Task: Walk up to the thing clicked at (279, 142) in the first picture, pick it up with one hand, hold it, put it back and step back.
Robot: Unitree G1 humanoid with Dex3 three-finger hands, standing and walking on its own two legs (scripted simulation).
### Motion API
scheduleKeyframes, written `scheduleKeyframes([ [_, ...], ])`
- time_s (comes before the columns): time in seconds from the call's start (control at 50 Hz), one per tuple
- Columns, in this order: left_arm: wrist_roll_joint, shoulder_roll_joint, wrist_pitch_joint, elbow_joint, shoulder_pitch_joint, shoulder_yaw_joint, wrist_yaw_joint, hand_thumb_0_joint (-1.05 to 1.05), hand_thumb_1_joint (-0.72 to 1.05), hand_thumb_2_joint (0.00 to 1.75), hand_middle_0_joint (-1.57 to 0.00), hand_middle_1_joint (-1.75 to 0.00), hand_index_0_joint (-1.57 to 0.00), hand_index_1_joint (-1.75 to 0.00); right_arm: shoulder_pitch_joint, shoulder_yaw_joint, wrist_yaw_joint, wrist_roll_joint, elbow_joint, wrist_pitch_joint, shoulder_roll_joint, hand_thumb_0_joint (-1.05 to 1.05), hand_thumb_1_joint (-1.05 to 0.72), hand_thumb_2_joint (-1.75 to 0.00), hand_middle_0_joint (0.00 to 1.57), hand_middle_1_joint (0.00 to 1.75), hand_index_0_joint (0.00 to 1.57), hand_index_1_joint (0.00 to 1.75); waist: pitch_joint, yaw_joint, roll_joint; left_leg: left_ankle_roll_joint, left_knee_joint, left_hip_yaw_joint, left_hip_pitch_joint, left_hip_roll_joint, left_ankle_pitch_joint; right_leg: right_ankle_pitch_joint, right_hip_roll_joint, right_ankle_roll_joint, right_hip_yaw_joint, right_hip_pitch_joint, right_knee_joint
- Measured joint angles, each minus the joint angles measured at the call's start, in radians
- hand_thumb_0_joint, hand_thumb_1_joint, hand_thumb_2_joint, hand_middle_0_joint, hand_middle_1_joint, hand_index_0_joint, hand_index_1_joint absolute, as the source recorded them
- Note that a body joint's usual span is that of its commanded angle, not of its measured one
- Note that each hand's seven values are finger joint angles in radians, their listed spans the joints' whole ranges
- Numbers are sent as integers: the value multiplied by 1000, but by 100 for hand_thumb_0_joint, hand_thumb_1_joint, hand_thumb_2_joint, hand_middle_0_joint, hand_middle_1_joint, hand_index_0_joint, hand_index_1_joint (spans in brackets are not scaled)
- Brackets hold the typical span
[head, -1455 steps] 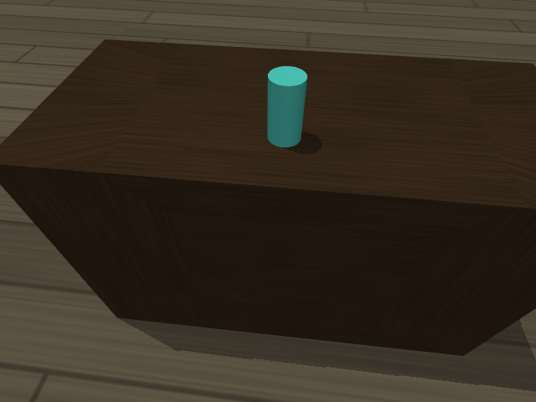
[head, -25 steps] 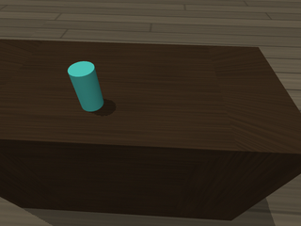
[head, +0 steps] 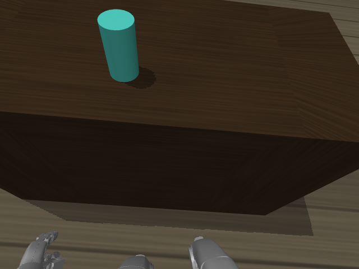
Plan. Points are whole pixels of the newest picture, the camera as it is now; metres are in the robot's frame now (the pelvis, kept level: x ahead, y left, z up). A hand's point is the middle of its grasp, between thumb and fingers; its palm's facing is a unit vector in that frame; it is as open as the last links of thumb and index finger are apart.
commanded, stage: step back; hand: left
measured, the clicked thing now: (120, 48) +0.57 +0.15 +0.11
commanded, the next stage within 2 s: none
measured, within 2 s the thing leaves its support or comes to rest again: neither
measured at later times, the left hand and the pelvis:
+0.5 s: hand out of the picture +0.00 +0.25 -0.13, palm faces -0.07 -0.91 -0.42, open 7.4 cm; pelvis -0.10 -0.01 +0.00, yaw -4 degrees
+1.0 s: hand out of the picture -0.16 +0.27 -0.16, palm faces -0.08 -0.92 -0.38, open 7.4 cm; pelvis -0.26 +0.00 +0.00, yaw -5 degrees
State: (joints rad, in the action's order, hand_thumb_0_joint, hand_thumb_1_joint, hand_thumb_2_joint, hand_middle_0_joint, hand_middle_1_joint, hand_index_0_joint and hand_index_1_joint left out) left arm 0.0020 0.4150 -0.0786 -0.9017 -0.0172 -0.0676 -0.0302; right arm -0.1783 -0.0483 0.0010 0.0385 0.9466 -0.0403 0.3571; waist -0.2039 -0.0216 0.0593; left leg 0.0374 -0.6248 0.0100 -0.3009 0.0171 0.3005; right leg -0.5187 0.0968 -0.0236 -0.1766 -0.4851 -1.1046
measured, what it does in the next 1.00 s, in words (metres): walks backwards: right foot, then left foot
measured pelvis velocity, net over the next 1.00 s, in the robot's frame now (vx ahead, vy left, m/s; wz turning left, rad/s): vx -0.26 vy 0.00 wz -0.08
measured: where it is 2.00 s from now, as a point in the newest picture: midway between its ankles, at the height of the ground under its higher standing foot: outside the picture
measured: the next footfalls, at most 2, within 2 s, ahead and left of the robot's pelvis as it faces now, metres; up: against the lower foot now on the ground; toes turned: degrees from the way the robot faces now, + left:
right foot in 0.30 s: -0.06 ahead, -0.12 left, +0.00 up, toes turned -3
left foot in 0.66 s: -0.13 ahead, +0.12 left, +0.00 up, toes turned -2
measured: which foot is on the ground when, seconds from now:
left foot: down 0.00-0.32, up 0.34-0.64, down 0.66-1.00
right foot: up 0.00-0.28, down 0.30-0.68, up 0.70-1.00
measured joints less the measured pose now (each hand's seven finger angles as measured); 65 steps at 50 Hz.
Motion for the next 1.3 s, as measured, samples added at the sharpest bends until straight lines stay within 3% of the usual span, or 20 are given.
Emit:
scheduleKeyframes([
  [0.08, 2, -5, 3, 8, -56, 1, 5, 0, 91, 90, -20, -30, -20, -30, 10, 2, -14, -5, -36, 6, -15, 1, -90, -90, 21, 31, 21, 30, 4, 8, -5, 8, 50, -29, 9, -11, -39, 19, 17, 29, 22, 32, -62],
  [0.18, 6, -15, 0, 9, -109, -3, 13, 0, 91, 90, -21, -30, -20, -30, 47, 6, -20, -10, -90, 17, -16, 1, -90, -90, 21, 31, 21, 30, -6, 12, -21, 10, 39, -65, -13, -27, -57, 8, -13, 48, 47, 121, 84],
  [0.26, 10, -22, 10, 14, -134, -5, 24, 0, 91, 90, -21, -30, -20, -30, 74, 12, -16, -13, -115, 12, -1, 0, -90, -90, 21, 31, 21, 30, -1, 18, -41, 0, -3, -87, -53, -43, -61, 45, -57, 36, 100, 199, 287],
  [0.3, 14, -27, 20, 13, -146, -7, 30, 0, 91, 90, -21, -30, -20, -30, 79, 11, -13, -18, -119, 5, 11, 0, -90, -90, 21, 31, 21, 30, 14, 23, -55, -11, -41, -90, -83, -52, -56, 117, -72, 19, 130, 255, 433],
  [0.34, 23, -50, 28, 10, -152, -6, 33, 0, 91, 90, -21, -30, -20, -30, 88, 5, -13, -27, -107, -5, 30, 0, -90, -90, 21, 31, 21, 30, 17, 13, -108, -21, -78, -44, -107, -66, -29, 135, -46, 6, 161, 263, 455],
  [0.4, 28, -57, 31, 32, -174, 1, 40, 0, 91, 90, -21, -30, -20, -30, 75, 1, -20, -35, -87, -17, 34, 1, -90, -90, 21, 30, 21, 30, 42, 37, -92, -32, -313, 57, -166, 40, 173, 157, -73, -7, 148, 235, 451],
  [0.44, 28, -64, 30, 41, -175, 4, 34, 0, 91, 90, -21, -30, -20, -30, 58, 2, -23, -40, -84, -12, 43, 1, -90, -90, 21, 30, 21, 30, 51, 39, -92, -34, -437, 103, -182, 87, 184, 188, -87, -4, 150, 231, 483],
  [0.5, 31, -65, 30, 71, -163, 5, 26, 0, 90, 90, -21, -30, -20, -30, 31, 6, -27, -36, -84, -2, 56, 1, -90, -90, 21, 30, 21, 30, 56, 39, -92, -50, -503, 118, -165, 102, 190, 223, -98, -3, 164, 210, 507],
  [0.62, 31, -50, 38, 141, -113, 9, 11, 0, 90, 90, -21, -30, -20, -30, 3, 2, -26, -24, -79, -1, 60, 1, -90, -90, 20, 30, 21, 30, 28, 33, -76, -56, -246, 59, -33, 37, 199, 253, -126, 8, 206, 142, 472],
  [0.66, 24, -39, 31, 153, -99, 12, 15, 0, 90, 90, -21, -30, -20, -30, -4, 0, -21, -21, -81, 8, 56, 1, -90, -90, 20, 30, 21, 30, 22, 26, -66, -43, -70, 31, 33, 14, 108, 247, -138, 17, 219, 110, 429],
  [0.7, 17, -23, 19, 149, -84, 8, 17, 0, 90, 90, -21, -30, -20, -30, 4, -4, -18, -9, -76, 16, 32, 1, -90, -90, 20, 30, 21, 30, 0, 35, -14, -20, -26, -1, 50, 40, 51, 243, -163, 16, 185, 82, 378],
  [0.76, 12, -23, -3, 116, -89, -1, 11, 0, 91, 90, -21, -30, -20, -30, 1, 8, -4, -5, -83, 20, 16, 1, -90, -90, 21, 30, 21, 30, 13, 22, -20, -9, -38, 8, 25, 17, 36, 20, -56, 3, 76, 29, 155],
  [0.82, 4, -16, -6, 100, -113, -9, 10, 0, 91, 90, -21, -30, -20, -30, 7, 17, -10, -2, -88, 20, -1, 1, -90, -90, 21, 31, 21, 30, 32, 25, -14, -12, 10, 3, 18, -6, -13, 5, 13, 3, 22, 0, -52],
  [0.88, 7, -12, 1, 92, -144, -16, 15, 0, 91, 90, -21, -30, -20, -30, 28, 15, -16, -2, -103, 20, -4, 1, -90, -90, 21, 31, 21, 30, 35, 32, -19, -13, 36, -8, 1, -30, -51, 16, 18, 32, 25, 23, -110],
  [0.98, 12, -7, 1, 72, -179, -17, 26, 0, 91, 90, -21, -30, -20, -30, 70, 11, -18, -2, -145, 24, 7, 1, -90, -90, 21, 31, 21, 30, 22, 39, -31, -23, 30, -32, -52, -64, -97, 15, -34, 57, 56, 134, 89],
  [1.06, 13, -10, 15, 51, -196, -14, 36, 0, 91, 90, -21, -30, -20, -30, 88, 10, -11, -6, -160, 8, 36, 0, -90, -90, 21, 31, 21, 30, 32, 47, -51, -48, -20, -44, -123, -87, -116, 88, -83, 29, 125, 254, 391],
  [1.1, 26, -38, 24, 31, -198, -13, 38, 0, 91, 90, -21, -30, -20, -30, 96, 0, -14, -14, -148, -5, 62, 0, -90, -90, 21, 31, 21, 30, 28, 35, -113, -45, -73, 6, -162, -104, -72, 99, -54, 15, 163, 267, 433],
  [1.14, 36, -47, 22, 34, -216, -4, 44, 0, 91, 90, -21, -30, -20, -30, 78, -9, -27, -21, -126, -18, 58, 1, -90, -90, 21, 30, 21, 30, 47, 47, -103, -44, -210, 71, -206, -25, 117, 114, -73, 4, 157, 235, 408],
  [1.2, 38, -59, 21, 37, -229, 5, 37, 0, 91, 90, -21, -30, -20, -30, 44, -7, -31, -30, -105, -19, 61, 1, -90, -90, 21, 30, 21, 30, 64, 54, -90, -44, -437, 125, -241, 75, 167, 163, -104, 2, 149, 220, 443],
  [1.3, 42, -57, 26, 80, -194, 3, 19, 0, 90, 90, -21, -30, -20, -30, -11, -1, -33, -25, -85, -8, 62, 1, -90, -90, 20, 30, 21, 30, 55, 44, -92, -62, -477, 101, -165, 89, 190, 221, -122, -3, 180, 180, 467],
])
